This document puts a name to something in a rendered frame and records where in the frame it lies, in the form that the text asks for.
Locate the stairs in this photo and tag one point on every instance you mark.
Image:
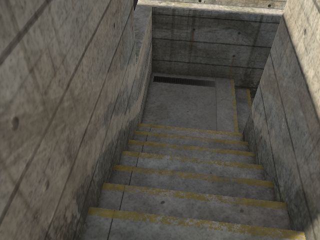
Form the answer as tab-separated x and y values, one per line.
177	183
243	106

